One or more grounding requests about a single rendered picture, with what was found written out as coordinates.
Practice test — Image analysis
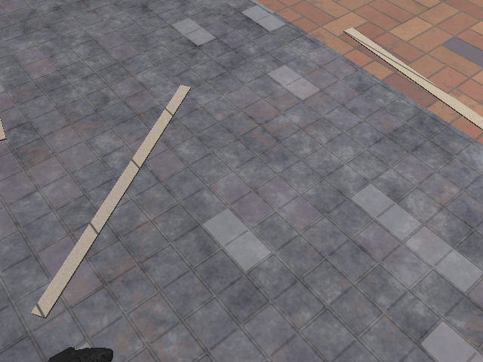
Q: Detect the robot left hand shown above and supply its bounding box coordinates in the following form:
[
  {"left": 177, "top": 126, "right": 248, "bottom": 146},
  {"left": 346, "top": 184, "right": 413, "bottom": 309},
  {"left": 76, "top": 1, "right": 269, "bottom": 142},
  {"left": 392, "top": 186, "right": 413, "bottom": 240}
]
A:
[{"left": 48, "top": 347, "right": 113, "bottom": 362}]

